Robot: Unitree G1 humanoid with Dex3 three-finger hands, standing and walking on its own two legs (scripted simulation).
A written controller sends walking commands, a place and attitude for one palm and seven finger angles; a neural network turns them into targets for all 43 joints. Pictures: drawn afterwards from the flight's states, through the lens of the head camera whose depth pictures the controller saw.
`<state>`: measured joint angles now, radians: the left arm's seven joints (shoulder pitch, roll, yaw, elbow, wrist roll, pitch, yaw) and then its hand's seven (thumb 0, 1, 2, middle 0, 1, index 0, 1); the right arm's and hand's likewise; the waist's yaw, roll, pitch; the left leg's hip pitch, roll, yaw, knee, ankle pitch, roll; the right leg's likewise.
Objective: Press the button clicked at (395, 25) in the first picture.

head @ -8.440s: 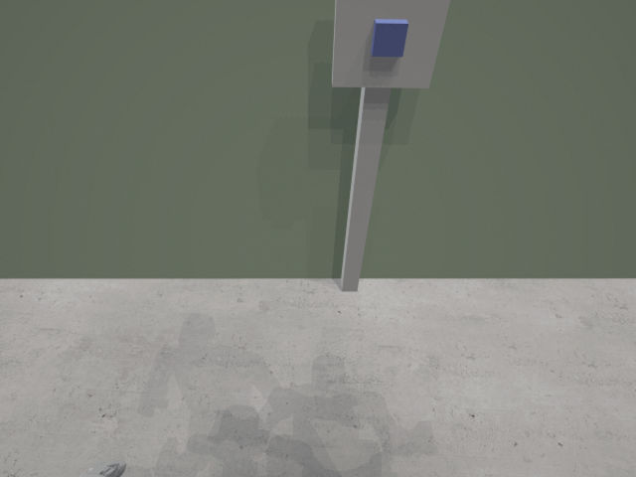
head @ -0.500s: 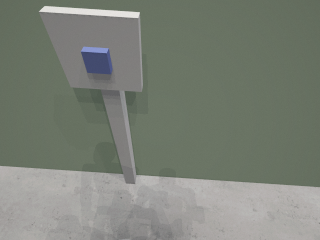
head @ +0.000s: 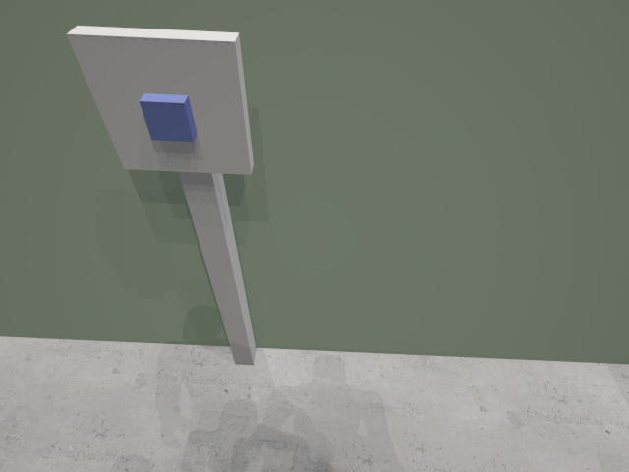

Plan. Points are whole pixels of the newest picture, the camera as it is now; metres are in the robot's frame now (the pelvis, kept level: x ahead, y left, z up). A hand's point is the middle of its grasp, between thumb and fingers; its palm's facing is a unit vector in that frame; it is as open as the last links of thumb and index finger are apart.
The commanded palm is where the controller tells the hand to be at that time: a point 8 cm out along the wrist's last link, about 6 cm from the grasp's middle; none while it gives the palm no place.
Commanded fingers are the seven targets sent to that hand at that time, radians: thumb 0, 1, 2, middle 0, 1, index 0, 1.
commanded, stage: come to a stop and stand still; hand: left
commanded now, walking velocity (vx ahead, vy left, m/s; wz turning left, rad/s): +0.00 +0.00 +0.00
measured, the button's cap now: (170, 117) +0.54 +0.25 +0.18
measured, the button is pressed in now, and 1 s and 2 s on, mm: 0 0 0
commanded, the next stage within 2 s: look again from close up in 0.24 s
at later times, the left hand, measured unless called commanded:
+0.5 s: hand out of the picture -0.04 +0.17 -0.18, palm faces +0.03 -0.99 -0.16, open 7.4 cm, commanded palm none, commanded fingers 0.00 0.90 0.90 -0.20 -0.30 -0.20 -0.30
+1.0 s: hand out of the picture -0.01 +0.21 -0.18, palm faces +0.04 -0.98 -0.19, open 7.4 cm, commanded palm none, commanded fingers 0.00 0.90 0.90 -0.20 -0.30 -0.20 -0.30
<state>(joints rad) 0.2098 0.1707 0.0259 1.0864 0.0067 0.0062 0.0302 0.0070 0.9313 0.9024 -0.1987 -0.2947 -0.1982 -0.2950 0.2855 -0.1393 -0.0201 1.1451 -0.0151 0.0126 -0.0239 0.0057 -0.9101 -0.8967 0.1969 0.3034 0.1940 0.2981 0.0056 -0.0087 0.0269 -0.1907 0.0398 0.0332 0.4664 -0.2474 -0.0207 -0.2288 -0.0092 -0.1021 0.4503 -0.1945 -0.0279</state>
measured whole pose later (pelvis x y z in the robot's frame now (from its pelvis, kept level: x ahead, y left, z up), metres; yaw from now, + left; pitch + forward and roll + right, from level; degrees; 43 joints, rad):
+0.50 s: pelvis -0.02 +0.02 -0.01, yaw +0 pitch -2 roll +0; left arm 0.35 0.11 -0.01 1.13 0.02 -0.01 0.04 0.00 0.90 0.90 -0.20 -0.29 -0.20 -0.29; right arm 0.34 -0.13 0.00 1.08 -0.02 -0.01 -0.02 0.01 -0.91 -0.90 0.20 0.30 0.20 0.30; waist -0.01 0.01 0.02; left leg -0.25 0.02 0.05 0.54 -0.26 0.01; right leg -0.28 -0.04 -0.09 0.50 -0.20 -0.01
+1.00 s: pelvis -0.01 +0.04 +0.00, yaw +0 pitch -2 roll +0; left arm 0.33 0.16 0.00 1.07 0.02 -0.01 0.03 0.00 0.91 0.90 -0.20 -0.29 -0.19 -0.29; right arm 0.30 -0.17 0.01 1.06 -0.02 -0.01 -0.01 0.01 -0.91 -0.90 0.20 0.30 0.20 0.30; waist 0.00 0.00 0.00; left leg -0.20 -0.02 0.06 0.47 -0.24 0.04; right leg -0.23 -0.07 -0.08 0.46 -0.19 0.02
